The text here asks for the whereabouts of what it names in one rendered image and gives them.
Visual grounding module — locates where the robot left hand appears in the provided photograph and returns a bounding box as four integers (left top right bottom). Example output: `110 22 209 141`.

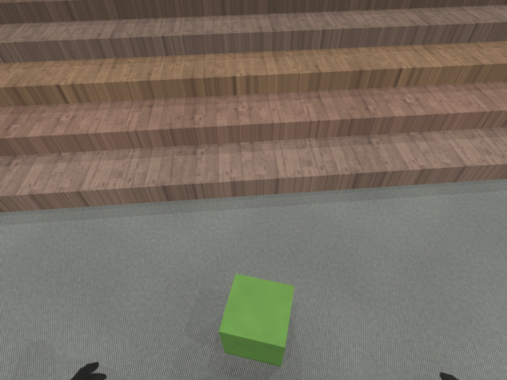
71 362 107 380

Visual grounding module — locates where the carton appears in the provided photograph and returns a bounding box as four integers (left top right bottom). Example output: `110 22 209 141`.
219 274 294 367

